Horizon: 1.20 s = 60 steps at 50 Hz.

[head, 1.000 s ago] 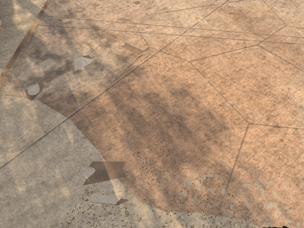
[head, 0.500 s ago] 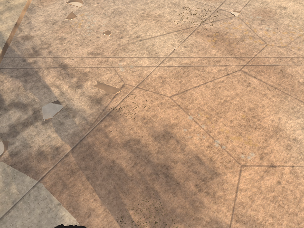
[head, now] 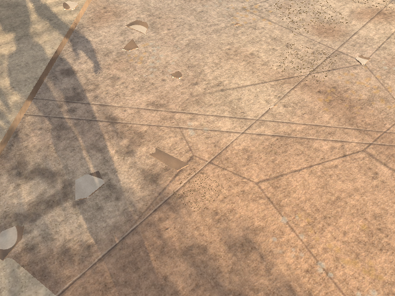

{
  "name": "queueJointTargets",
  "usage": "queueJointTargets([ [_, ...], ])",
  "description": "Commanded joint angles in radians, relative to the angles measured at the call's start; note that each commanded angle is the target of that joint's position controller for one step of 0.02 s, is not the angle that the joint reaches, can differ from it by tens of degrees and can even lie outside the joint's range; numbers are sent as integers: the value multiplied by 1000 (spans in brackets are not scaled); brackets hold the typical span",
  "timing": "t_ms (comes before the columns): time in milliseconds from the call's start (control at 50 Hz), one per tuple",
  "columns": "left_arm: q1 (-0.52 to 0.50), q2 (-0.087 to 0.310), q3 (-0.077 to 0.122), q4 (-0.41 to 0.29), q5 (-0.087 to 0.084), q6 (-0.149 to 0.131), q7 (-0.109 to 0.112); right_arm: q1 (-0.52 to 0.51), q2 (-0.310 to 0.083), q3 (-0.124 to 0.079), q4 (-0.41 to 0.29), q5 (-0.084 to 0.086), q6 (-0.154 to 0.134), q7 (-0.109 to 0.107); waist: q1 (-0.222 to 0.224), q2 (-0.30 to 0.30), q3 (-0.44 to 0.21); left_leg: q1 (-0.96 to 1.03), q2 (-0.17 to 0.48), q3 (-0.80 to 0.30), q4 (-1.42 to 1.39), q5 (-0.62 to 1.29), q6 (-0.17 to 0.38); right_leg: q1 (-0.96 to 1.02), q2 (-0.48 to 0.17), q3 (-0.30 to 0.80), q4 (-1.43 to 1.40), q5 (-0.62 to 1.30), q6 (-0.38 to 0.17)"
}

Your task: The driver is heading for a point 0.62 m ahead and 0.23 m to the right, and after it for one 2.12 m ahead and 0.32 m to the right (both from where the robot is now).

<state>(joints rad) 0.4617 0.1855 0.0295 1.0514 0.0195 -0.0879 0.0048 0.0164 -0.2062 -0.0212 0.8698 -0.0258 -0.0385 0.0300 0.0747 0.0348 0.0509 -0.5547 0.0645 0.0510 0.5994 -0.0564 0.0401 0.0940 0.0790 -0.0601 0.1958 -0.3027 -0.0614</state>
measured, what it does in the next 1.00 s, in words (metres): walks ahead, turning right: left foot, then right foot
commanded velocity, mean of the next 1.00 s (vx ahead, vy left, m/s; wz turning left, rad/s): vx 0.43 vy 0.00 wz -0.47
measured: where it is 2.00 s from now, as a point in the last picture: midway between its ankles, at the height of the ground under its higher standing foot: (289, 193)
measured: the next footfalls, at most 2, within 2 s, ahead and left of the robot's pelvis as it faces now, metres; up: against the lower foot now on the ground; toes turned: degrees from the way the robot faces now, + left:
left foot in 0.06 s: +0.21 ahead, +0.11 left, +0.00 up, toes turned +2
right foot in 0.60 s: +0.44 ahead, -0.13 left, +0.00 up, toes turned -25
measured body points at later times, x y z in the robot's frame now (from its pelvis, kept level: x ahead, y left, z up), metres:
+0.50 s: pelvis +0.26 +0.01 +0.00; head +0.29 +0.00 +0.45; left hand +0.48 +0.19 -0.12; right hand +0.15 -0.22 -0.14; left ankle +0.17 +0.11 -0.74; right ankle +0.38 -0.14 -0.70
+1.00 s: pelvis +0.47 -0.09 +0.00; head +0.50 -0.13 +0.45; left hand +0.63 +0.14 -0.12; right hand +0.47 -0.38 -0.12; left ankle +0.66 -0.03 -0.68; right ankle +0.40 -0.11 -0.74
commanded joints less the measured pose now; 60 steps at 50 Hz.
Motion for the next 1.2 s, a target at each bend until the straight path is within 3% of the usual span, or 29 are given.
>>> queueJointTargets([
  [20,4,179,36,-26,7,-1,12,12,-101,-28,-59,3,-31,-11,-77,-106,22,86,-44,2,-71,-98,29,-12,-299,160,110,735,-119],
  [40,-16,184,38,-29,4,1,10,132,-118,-38,-21,0,-41,-19,-129,-92,-39,245,-74,18,-128,-96,45,-39,-270,145,243,805,-103],
  [60,-26,168,33,-37,-5,-1,6,302,-158,-55,30,-15,-55,-31,-194,-49,-144,498,-30,-22,-158,-62,73,-157,-216,110,446,705,-83],
  [80,5,94,14,-80,-32,-3,0,450,-260,-80,38,-44,-62,-46,-217,91,-301,789,251,-342,-188,-186,135,-415,-120,55,771,318,-49],
  [100,97,61,15,-77,-45,6,5,436,-305,-94,36,-32,-46,-37,-169,235,-381,892,416,-679,-306,-202,217,-650,0,55,999,-251,-36],
  [120,13,150,40,-70,-19,20,11,339,-214,-75,17,-9,-35,-34,-142,61,-241,755,355,-586,-326,-305,180,-702,-80,124,1056,-169,-50],
  [140,-47,134,42,-83,-14,20,2,251,-145,-57,3,-1,-39,-31,-117,20,-113,604,311,-438,-364,-283,150,-700,-116,124,1028,-74,-48],
  [200,-64,82,43,-87,9,50,-20,218,-79,-39,20,4,-56,-39,-61,55,-22,417,215,-183,-432,-104,86,-624,-169,105,962,20,-25],
  [300,-192,62,44,-145,12,81,-43,308,-95,-45,57,11,-85,-42,-53,40,5,438,199,-18,-463,70,91,-746,-189,75,918,162,-2],
  [420,-415,48,23,-236,12,76,-65,371,-111,-45,82,8,-83,-50,-92,35,53,486,182,126,-460,201,87,-734,-166,-13,581,313,-2],
  [500,-485,67,22,-277,19,75,-71,427,-137,-53,105,4,-65,-60,-105,36,58,618,218,180,-394,368,82,-704,-134,-70,468,227,-50],
  [560,-394,97,38,-261,22,75,-60,415,-177,-64,104,1,-43,-67,-55,69,-9,679,224,225,-178,773,71,-557,-42,-120,436,72,-109],
  [600,-162,142,67,-193,27,60,-43,398,-197,-70,89,5,-22,-60,44,32,-141,585,210,243,198,693,47,-264,19,-100,319,69,-165],
  [620,-41,238,99,-167,38,55,-28,399,-161,-61,56,5,-22,-56,87,-74,-239,353,174,238,506,292,13,-23,-166,160,272,-40,-221],
  [640,-96,336,120,-197,15,67,-23,383,-87,-53,-29,18,-34,-33,11,-301,-294,-92,-77,132,867,-491,-54,219,-415,744,123,-40,-378],
  [660,-80,320,115,-199,0,81,-17,249,-161,-62,-58,8,-47,-28,49,-99,-241,-207,-35,-52,872,-422,-44,178,-411,714,62,42,-356],
  [680,-131,275,102,-193,-5,80,-8,217,-137,-55,-71,22,-61,-24,15,-63,-131,-220,12,-66,812,-320,-33,68,-394,573,62,131,-328],
  [700,-184,222,89,-195,-9,71,-6,249,-133,-54,-50,25,-66,-31,-41,6,-46,-148,43,-64,709,-273,-37,-75,-352,469,59,377,-285],
  [720,-220,199,81,-201,-17,60,0,261,-132,-56,-46,7,-52,-37,-78,16,-28,-77,60,-72,648,-277,-49,-155,-300,375,73,575,-256],
  [760,-239,181,69,-209,-24,39,-2,306,-118,-55,-38,-18,-10,-39,-116,-2,-56,21,54,-69,586,-289,-75,-226,-246,280,99,823,-233],
  [820,-189,223,77,-204,-20,33,-3,273,-103,-50,-64,-13,20,-36,-113,-41,-81,7,28,-44,497,-227,-98,-240,-197,232,129,977,-206],
  [880,-136,225,75,-207,-19,49,2,180,-118,-47,-104,-8,30,-38,-77,-80,-89,-46,13,-41,412,-153,-104,-207,-176,247,153,984,-162],
  [1000,-89,162,41,-183,-2,54,22,105,-102,-22,-110,3,22,-33,-24,-107,-82,-2,-8,-17,152,-16,-46,-87,-194,198,151,979,-85],
  [1040,-80,175,38,-169,8,53,24,88,-109,-21,-110,7,18,-29,-16,-115,-73,35,-17,-13,102,-60,-21,-57,-229,206,138,911,-100],
  [1100,-98,206,44,-159,19,52,28,129,-137,-29,-100,9,14,-29,-45,-102,-36,105,-49,-16,35,-223,36,-33,-288,209,172,885,-128],
  [1140,-121,219,44,-155,15,48,30,256,-143,-41,-55,9,3,-32,-113,-68,-57,269,-95,-11,-102,-240,83,-47,-265,174,313,884,-114],
  [1160,-160,214,40,-175,9,39,28,372,-163,-53,-21,3,-7,-35,-173,-20,-106,442,-51,-118,-170,-152,131,-145,-212,132,479,776,-88],
  [1180,-182,178,29,-231,-5,25,14,440,-274,-82,-22,-4,-11,-39,-170,133,-148,620,160,-498,-266,-170,251,-416,-60,43,782,408,-36],
  [1200,-169,185,32,-243,19,25,-1,414,-281,-86,-8,14,3,-21,-128,215,-127,668,275,-789,-367,-209,347,-674,55,60,939,-263,-23],
])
